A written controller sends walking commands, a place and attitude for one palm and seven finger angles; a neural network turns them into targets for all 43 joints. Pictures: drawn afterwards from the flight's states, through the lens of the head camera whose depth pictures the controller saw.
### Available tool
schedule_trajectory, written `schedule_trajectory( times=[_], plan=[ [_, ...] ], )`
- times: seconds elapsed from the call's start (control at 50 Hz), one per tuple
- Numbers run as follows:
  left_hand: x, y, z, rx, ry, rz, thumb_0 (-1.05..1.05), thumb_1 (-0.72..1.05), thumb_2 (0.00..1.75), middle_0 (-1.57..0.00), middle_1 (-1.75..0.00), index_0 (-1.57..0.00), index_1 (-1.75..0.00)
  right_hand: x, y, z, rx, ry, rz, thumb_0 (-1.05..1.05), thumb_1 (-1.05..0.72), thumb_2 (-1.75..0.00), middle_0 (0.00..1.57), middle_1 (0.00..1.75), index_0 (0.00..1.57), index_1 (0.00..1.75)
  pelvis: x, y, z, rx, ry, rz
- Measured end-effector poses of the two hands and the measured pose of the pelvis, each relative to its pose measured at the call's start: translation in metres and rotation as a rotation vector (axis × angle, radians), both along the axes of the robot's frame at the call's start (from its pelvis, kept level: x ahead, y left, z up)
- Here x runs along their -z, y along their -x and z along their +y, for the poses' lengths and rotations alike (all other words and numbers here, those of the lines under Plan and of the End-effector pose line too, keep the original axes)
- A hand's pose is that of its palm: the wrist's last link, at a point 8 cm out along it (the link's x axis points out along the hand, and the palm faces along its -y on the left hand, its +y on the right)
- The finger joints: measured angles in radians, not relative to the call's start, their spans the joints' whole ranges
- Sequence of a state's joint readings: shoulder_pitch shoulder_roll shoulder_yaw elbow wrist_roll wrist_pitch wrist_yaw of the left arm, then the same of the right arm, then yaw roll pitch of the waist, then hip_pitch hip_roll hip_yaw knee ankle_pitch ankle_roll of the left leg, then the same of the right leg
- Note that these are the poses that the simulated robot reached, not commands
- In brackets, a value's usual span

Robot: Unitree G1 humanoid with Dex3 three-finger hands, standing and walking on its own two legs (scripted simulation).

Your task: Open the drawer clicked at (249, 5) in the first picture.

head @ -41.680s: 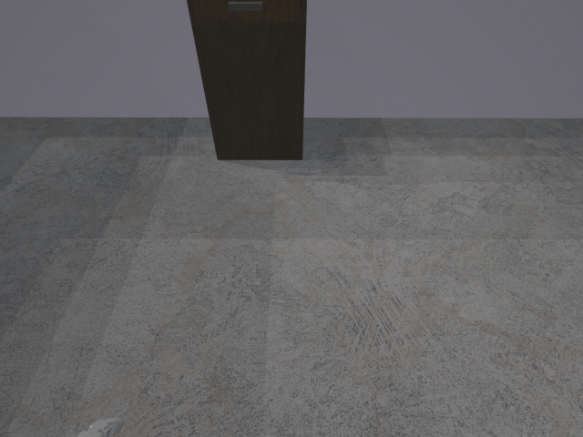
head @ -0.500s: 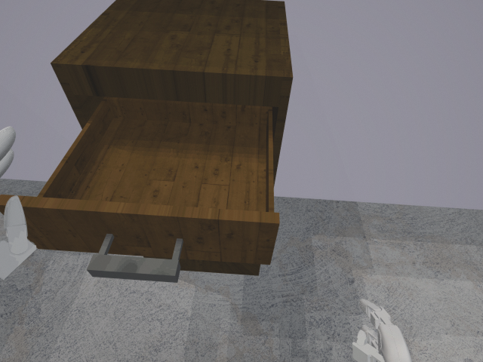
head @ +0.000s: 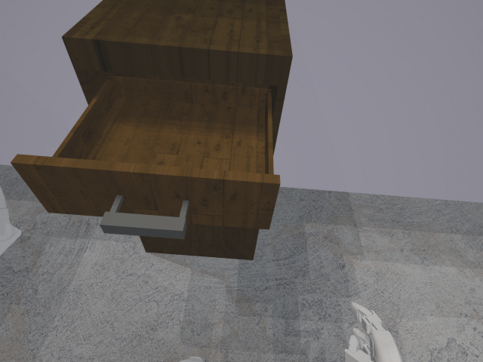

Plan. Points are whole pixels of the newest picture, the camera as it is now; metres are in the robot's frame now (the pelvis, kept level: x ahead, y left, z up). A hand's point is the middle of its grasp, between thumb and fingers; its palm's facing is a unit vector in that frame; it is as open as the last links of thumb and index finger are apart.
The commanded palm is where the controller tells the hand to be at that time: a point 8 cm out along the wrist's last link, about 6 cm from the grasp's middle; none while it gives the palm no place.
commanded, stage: step back with the hand held close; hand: left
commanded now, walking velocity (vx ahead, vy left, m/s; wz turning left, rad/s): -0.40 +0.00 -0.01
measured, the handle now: (148, 214) +0.34 +0.19 +0.05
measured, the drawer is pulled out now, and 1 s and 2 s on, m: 0.30 0.30 0.30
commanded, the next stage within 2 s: stop stepping back and stand still in 0.28 s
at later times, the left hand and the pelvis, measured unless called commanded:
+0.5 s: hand out of the picture +0.08 +0.21 +0.23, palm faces +0.33 -0.85 -0.42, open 7.5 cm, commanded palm +0.02 +0.27 +0.24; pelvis -0.11 +0.00 +0.02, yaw -1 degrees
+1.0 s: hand out of the picture +0.02 +0.21 +0.22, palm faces +0.38 -0.81 -0.45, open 7.5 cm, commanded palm -0.04 +0.26 +0.24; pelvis -0.17 -0.02 +0.02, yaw +0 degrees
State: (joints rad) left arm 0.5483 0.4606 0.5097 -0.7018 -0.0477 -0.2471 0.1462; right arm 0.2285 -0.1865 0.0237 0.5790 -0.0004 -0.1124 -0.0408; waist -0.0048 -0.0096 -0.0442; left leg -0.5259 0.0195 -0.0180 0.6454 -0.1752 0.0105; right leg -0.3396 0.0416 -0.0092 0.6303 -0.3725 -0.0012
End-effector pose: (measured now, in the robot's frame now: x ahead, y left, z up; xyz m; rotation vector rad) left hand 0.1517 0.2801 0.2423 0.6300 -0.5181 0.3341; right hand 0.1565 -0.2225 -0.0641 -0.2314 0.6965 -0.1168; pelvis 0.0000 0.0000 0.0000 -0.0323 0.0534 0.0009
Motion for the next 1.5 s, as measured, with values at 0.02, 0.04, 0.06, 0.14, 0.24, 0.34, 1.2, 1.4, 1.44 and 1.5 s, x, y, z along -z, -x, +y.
schedule_trajectory(
  times=[0.02, 0.04, 0.06, 0.14, 0.24, 0.34, 1.2, 1.4, 1.44, 1.5],
  plan=[
    [0.0, 0.001, -0.004, 0.013, 0.007, 0.003, 0.02, 0.88, 0.9, -0.21, -0.3, -0.21, -0.3, 0.002, 0.003, 0.0, -0.006, -0.006, 0.005, 0.01, -0.9, -0.9, 0.2, 0.3, 0.2, 0.3, 0.0, 0.005, -0.001, 0.002, 0.011, -0.002],
    [0.001, 0.003, -0.007, 0.026, 0.011, 0.01, 0.02, 0.88, 0.9, -0.21, -0.3, -0.21, -0.3, 0.004, 0.006, 0.0, -0.014, -0.01, 0.01, 0.01, -0.9, -0.9, 0.2, 0.3, 0.2, 0.3, -0.001, 0.01, -0.002, -0.001, 0.021, -0.006],
    [0.002, 0.005, -0.011, 0.04, 0.015, 0.018, 0.02, 0.88, 0.9, -0.21, -0.3, -0.21, -0.3, 0.005, 0.009, 0.0, -0.017, -0.017, 0.014, 0.01, -0.9, -0.9, 0.2, 0.3, 0.2, 0.3, -0.002, 0.015, -0.004, -0.004, 0.026, -0.01],
    [0.004, 0.02, -0.021, 0.095, 0.02, 0.045, 0.02, 0.88, 0.9, -0.21, -0.3, -0.21, -0.3, 0.005, 0.024, -0.006, 0.005, -0.031, 0.023, 0.01, -0.9, -0.9, 0.2, 0.3, 0.2, 0.3, -0.003, 0.028, -0.005, -0.014, 0.017, -0.019],
    [0.0, 0.044, -0.003, 0.053, 0.01, 0.04, 0.01, 0.88, 0.89, -0.22, -0.3, -0.21, -0.3, -0.005, 0.04, -0.009, 0.034, 0.028, 0.058, 0.02, -0.9, -0.9, 0.2, 0.3, 0.2, 0.3, -0.009, 0.036, 0.003, -0.025, -0.009, 0.001],
    [0.01, 0.059, 0.02, -0.011, 0.067, 0.035, 0.01, 0.88, 0.9, -0.22, -0.3, -0.21, -0.3, -0.011, 0.05, -0.001, 0.004, 0.053, 0.045, 0.01, -0.9, -0.9, 0.2, 0.3, 0.2, 0.3, -0.009, 0.066, 0.008, -0.025, -0.017, -0.002],
    [-0.007, 0.186, -0.003, -0.011, 0.057, 0.049, 0.01, 0.88, 0.9, -0.21, -0.3, -0.21, -0.3, -0.023, 0.171, 0.003, 0.003, -0.056, -0.064, 0.01, -0.9, -0.9, 0.2, 0.3, 0.2, 0.3, -0.019, 0.181, -0.004, 0.0, -0.009, -0.043],
    [0.02, 0.204, 0.006, -0.053, 0.19, 0.124, 0.02, 0.88, 0.9, -0.21, -0.3, -0.21, -0.3, -0.018, 0.195, 0.018, -0.052, -0.026, 0.004, 0.01, -0.9, -0.9, 0.2, 0.3, 0.2, 0.3, -0.022, 0.197, 0.003, -0.016, -0.007, -0.042],
    [0.016, 0.206, 0.004, -0.04, 0.174, 0.109, 0.02, 0.88, 0.9, -0.21, -0.3, -0.21, -0.3, -0.018, 0.2, 0.016, -0.051, -0.013, 0.014, 0.01, -0.9, -0.9, 0.2, 0.3, 0.2, 0.3, -0.022, 0.199, 0.004, -0.018, -0.006, -0.042],
    [0.006, 0.208, 0.003, -0.026, 0.136, 0.081, 0.02, 0.88, 0.9, -0.21, -0.3, -0.21, -0.3, -0.018, 0.205, 0.012, -0.04, -0.001, 0.022, 0.01, -0.9, -0.9, 0.2, 0.3, 0.2, 0.3, -0.022, 0.201, 0.005, -0.02, -0.005, -0.041]
  ],
)
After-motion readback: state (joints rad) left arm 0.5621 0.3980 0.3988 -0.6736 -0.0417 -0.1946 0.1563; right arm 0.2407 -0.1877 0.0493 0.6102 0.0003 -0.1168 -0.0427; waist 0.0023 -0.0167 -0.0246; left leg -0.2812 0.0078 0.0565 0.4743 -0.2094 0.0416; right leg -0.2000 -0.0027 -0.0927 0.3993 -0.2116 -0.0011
